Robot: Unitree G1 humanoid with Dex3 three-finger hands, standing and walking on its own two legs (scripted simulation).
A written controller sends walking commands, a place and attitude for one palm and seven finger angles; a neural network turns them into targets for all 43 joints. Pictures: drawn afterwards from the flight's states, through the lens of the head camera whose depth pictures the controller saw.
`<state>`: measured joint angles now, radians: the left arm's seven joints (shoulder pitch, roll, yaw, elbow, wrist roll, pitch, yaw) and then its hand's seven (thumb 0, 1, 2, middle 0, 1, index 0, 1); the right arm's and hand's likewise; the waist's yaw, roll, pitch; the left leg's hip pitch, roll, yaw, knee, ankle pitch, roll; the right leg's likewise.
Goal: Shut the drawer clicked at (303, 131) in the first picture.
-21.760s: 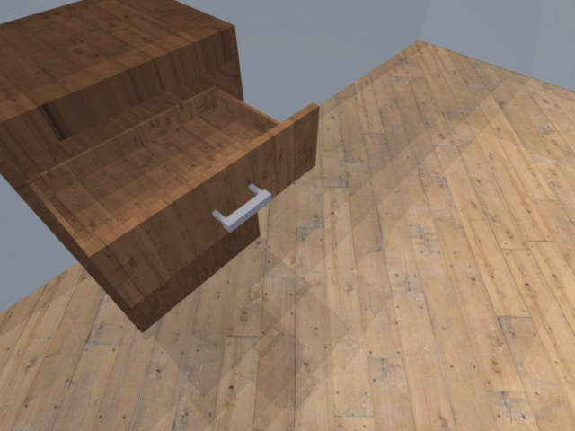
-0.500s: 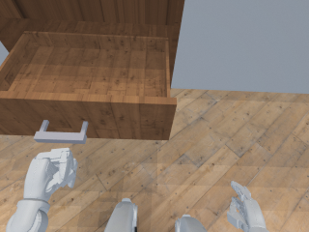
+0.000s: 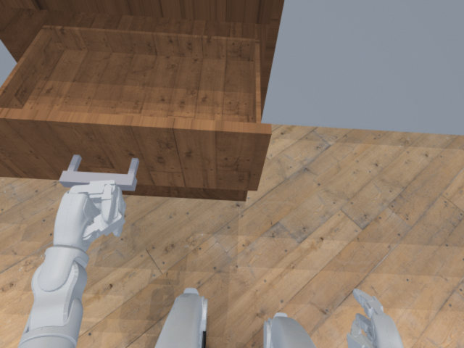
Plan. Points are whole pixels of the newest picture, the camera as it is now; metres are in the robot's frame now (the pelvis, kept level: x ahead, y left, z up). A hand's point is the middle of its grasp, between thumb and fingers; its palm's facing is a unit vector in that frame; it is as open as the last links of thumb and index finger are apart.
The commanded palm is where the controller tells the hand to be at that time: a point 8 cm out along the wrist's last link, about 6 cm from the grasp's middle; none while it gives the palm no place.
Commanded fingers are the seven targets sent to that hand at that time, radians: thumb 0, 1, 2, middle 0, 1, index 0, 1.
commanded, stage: push the drawer shut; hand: left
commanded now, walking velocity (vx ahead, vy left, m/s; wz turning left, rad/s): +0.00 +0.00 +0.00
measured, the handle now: (102, 171) +0.38 +0.25 +0.05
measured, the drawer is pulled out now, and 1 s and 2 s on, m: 0.28 0.15 0.04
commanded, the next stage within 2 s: none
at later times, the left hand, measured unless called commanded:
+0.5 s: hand (130, 171) +0.39 +0.21 +0.04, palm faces +0.01 -1.00 -0.05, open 2.8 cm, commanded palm +0.39 +0.25 +0.05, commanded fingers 0.00 0.90 0.90 -1.40 -1.60 -1.40 -1.60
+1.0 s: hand (133, 150) +0.44 +0.21 +0.04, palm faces +0.02 -1.00 -0.05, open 2.7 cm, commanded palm +0.45 +0.25 +0.05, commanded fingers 0.00 0.90 0.90 -1.40 -1.60 -1.40 -1.60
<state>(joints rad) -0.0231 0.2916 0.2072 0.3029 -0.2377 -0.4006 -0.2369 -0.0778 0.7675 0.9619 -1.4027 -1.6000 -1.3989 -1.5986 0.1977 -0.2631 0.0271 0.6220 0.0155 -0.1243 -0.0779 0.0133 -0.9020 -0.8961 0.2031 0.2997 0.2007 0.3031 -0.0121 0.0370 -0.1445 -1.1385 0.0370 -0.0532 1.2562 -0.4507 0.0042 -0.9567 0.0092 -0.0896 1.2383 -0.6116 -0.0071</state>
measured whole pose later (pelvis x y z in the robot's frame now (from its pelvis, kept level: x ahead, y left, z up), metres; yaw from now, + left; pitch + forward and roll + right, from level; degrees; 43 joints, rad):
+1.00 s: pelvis +0.00 +0.00 +0.00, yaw -1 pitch +22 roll -4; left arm -0.60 0.40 0.32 0.92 -0.15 -0.46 -0.26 -0.06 0.72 0.93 -1.40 -1.60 -1.40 -1.60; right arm 0.27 -0.26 0.04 0.66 0.00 -0.02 -0.05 0.01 -0.90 -0.90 0.20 0.30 0.20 0.30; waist -0.07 0.03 -0.13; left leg -1.20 0.05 -0.04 1.25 -0.44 0.01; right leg -1.02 0.02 -0.07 1.23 -0.59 0.00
